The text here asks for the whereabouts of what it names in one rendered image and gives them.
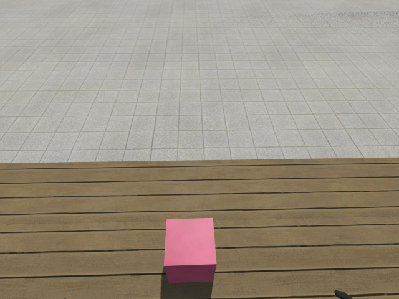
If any carton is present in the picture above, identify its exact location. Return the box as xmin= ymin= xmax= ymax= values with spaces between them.
xmin=164 ymin=218 xmax=216 ymax=283

